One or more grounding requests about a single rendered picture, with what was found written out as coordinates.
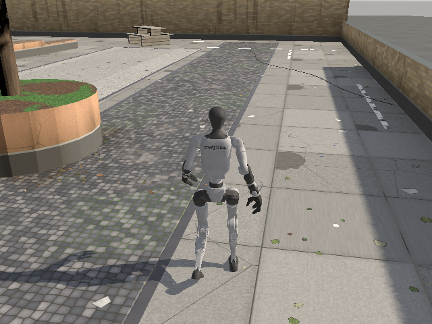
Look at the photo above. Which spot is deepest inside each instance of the left robot foot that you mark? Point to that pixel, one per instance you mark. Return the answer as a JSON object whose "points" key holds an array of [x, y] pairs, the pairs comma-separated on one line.
{"points": [[197, 274]]}

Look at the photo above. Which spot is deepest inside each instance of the robot right hand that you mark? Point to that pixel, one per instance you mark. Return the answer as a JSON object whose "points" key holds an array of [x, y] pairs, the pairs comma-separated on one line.
{"points": [[257, 205]]}

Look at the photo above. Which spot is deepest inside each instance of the robot left hand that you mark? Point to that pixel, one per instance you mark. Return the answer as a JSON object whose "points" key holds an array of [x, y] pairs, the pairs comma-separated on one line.
{"points": [[192, 177]]}

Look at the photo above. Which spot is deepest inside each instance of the robot head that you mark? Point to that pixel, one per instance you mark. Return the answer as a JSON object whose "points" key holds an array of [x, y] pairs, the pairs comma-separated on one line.
{"points": [[217, 118]]}

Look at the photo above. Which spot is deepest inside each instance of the robot right forearm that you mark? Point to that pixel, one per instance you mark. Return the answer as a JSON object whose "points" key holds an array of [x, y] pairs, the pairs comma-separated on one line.
{"points": [[249, 178]]}

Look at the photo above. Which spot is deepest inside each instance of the robot left forearm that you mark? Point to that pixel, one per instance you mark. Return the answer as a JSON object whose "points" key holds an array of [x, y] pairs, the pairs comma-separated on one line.
{"points": [[185, 173]]}

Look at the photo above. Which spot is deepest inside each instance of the left robot upper arm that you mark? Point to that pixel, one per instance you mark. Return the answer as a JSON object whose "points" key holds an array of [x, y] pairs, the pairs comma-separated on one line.
{"points": [[191, 152]]}

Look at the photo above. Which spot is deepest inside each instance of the right robot upper arm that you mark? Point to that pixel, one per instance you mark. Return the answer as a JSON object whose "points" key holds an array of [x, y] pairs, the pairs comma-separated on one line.
{"points": [[241, 154]]}

